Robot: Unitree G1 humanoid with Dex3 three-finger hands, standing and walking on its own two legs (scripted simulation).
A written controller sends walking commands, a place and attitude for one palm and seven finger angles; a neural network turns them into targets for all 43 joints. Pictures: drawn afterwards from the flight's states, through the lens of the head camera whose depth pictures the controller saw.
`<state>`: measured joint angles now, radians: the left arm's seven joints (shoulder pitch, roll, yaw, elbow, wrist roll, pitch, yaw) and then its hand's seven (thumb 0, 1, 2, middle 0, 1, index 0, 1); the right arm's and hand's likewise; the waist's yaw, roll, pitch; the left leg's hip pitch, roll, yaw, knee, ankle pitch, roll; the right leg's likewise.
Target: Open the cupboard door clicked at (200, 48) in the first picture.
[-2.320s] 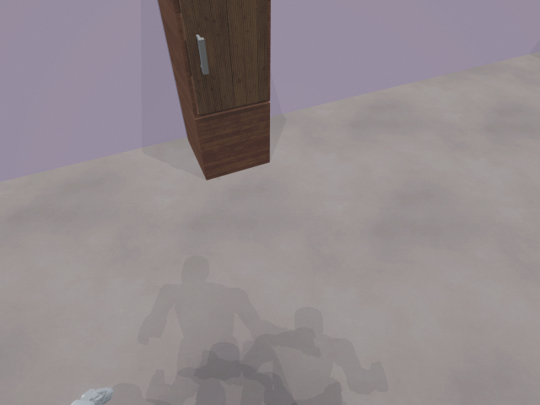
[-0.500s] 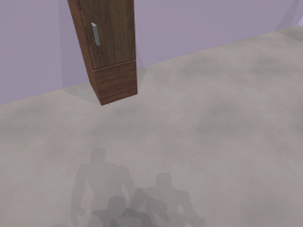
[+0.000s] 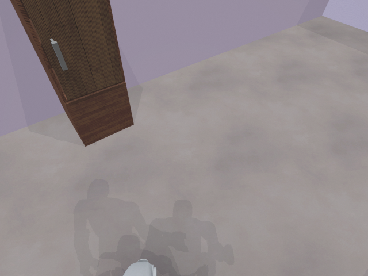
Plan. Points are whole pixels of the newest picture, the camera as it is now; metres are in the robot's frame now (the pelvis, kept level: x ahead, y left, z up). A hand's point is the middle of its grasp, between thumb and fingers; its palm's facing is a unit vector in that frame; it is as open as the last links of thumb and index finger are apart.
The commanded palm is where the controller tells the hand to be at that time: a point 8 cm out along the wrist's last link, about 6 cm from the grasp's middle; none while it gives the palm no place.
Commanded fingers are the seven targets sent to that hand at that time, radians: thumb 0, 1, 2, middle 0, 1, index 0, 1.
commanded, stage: walk to a spot facing it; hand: left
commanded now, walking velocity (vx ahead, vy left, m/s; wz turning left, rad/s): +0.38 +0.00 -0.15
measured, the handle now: (58, 54) +1.01 +0.67 -0.07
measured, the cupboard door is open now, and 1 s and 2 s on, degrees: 0 0 0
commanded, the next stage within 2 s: turn to face it in 0.84 s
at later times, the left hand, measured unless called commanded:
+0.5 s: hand (117, 213) +0.31 +0.22 -0.17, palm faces -0.12 -0.98 -0.16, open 7.4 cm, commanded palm none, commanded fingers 0.00 0.90 0.90 -0.20 -0.30 -0.20 -0.30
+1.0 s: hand (153, 163) +0.50 +0.14 -0.18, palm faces -0.17 -0.97 -0.18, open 7.3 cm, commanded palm none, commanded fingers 0.00 0.90 0.90 -0.20 -0.30 -0.20 -0.30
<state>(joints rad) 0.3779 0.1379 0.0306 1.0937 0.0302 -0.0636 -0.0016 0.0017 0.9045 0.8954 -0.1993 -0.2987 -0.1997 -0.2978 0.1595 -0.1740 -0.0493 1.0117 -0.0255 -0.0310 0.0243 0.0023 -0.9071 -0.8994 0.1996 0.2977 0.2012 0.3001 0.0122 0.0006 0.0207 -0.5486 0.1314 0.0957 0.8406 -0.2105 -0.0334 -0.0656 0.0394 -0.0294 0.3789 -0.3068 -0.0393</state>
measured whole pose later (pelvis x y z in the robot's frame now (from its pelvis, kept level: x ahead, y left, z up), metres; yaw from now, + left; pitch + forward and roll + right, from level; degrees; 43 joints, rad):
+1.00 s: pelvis +0.44 -0.03 +0.00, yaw -12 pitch -1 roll -2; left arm 0.29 0.16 0.05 1.09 0.03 -0.07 0.01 -0.01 0.93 0.90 -0.20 -0.30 -0.20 -0.30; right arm 0.20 -0.19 -0.06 1.03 -0.02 -0.02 0.00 0.01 -0.94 -0.90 0.20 0.30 0.20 0.30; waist -0.02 0.03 0.03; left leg -0.55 0.15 0.10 0.85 -0.19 -0.04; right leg -0.10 0.01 -0.17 0.41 -0.29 -0.03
